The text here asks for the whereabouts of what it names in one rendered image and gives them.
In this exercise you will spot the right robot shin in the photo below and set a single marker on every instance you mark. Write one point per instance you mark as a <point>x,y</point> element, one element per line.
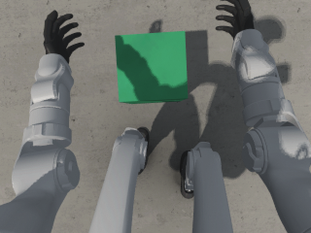
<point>188,183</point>

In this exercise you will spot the robot left forearm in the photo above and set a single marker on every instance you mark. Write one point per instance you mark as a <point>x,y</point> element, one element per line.
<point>48,125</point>

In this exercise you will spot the robot right forearm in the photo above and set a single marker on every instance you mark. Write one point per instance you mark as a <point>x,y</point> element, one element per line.
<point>259,83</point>

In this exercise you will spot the robot left foot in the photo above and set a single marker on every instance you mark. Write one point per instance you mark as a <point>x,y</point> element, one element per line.
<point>146,136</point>

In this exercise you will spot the left robot upper arm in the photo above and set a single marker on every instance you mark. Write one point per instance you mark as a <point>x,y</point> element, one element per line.
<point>41,181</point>

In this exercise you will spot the robot right hand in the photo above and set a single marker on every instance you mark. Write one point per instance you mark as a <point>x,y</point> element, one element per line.
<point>242,17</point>

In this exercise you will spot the carton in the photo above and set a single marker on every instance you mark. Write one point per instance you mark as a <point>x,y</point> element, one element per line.
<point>152,67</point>

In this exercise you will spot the right robot upper arm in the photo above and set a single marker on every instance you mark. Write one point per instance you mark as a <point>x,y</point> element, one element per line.
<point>281,155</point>

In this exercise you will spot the robot left hand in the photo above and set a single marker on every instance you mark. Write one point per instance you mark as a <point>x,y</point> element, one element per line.
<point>54,41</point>

